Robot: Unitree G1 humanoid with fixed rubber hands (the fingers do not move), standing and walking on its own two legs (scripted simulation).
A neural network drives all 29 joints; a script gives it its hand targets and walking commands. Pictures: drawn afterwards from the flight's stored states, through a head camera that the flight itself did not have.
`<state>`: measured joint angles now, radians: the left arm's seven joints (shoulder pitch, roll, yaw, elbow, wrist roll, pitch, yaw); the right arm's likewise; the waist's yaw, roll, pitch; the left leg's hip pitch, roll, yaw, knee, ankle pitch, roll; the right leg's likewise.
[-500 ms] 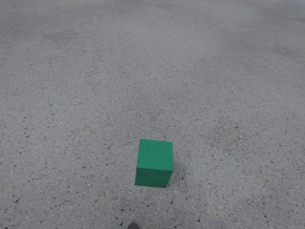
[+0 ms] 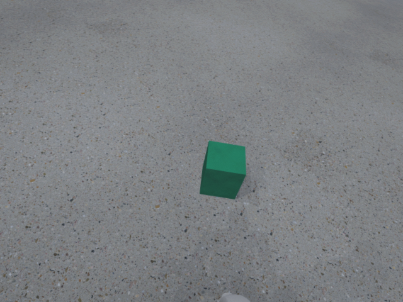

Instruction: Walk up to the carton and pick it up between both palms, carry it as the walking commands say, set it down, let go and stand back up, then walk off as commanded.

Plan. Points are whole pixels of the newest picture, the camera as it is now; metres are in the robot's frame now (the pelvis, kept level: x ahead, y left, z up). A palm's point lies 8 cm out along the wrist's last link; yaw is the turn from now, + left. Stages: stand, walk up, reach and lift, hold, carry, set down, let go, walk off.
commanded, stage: walk off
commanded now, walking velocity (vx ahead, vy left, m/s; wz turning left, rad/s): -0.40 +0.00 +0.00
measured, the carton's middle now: (222, 170) +0.92 -0.21 -0.65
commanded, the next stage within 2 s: none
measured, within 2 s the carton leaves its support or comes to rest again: neither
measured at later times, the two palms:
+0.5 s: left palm out of the picture -0.20 +0.32 -0.13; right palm out of the picture -0.20 -0.20 -0.12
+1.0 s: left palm out of the picture -0.41 +0.40 -0.14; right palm out of the picture -0.44 -0.10 -0.10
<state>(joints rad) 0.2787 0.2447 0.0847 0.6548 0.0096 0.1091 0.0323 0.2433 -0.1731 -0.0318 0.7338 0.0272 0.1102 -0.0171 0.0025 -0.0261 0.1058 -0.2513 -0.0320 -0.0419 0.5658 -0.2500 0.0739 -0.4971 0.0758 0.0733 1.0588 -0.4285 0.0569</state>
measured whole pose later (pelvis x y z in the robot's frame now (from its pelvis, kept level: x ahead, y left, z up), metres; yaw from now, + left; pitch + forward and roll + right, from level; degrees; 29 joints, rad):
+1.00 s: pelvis -0.51 +0.15 +0.00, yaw -1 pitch -4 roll -5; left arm 0.26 0.25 0.08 0.68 0.02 0.12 0.02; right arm 0.26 -0.15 -0.05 0.74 0.03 0.10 -0.02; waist 0.00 -0.03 0.11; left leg -0.31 -0.05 -0.01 0.44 -0.06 0.08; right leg -0.39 0.12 0.08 1.22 -0.43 0.03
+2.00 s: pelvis -0.97 +0.22 -0.02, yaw -2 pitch -4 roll -2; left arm 0.27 0.23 0.08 0.70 0.01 0.11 0.02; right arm 0.27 -0.19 -0.05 0.76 0.03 0.10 -0.03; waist 0.00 0.03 0.11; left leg -0.41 -0.04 -0.03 0.41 0.06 0.05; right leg -0.15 0.09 0.06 0.77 -0.49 0.01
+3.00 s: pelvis -1.43 +0.26 -0.02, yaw +0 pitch -4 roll +0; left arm 0.30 0.20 0.08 0.71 0.00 0.11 0.04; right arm 0.25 -0.21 -0.05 0.77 0.03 0.12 -0.03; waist 0.01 0.06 0.14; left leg -0.49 -0.10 -0.02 0.65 -0.22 0.04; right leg -0.14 0.07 0.09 0.65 -0.44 -0.03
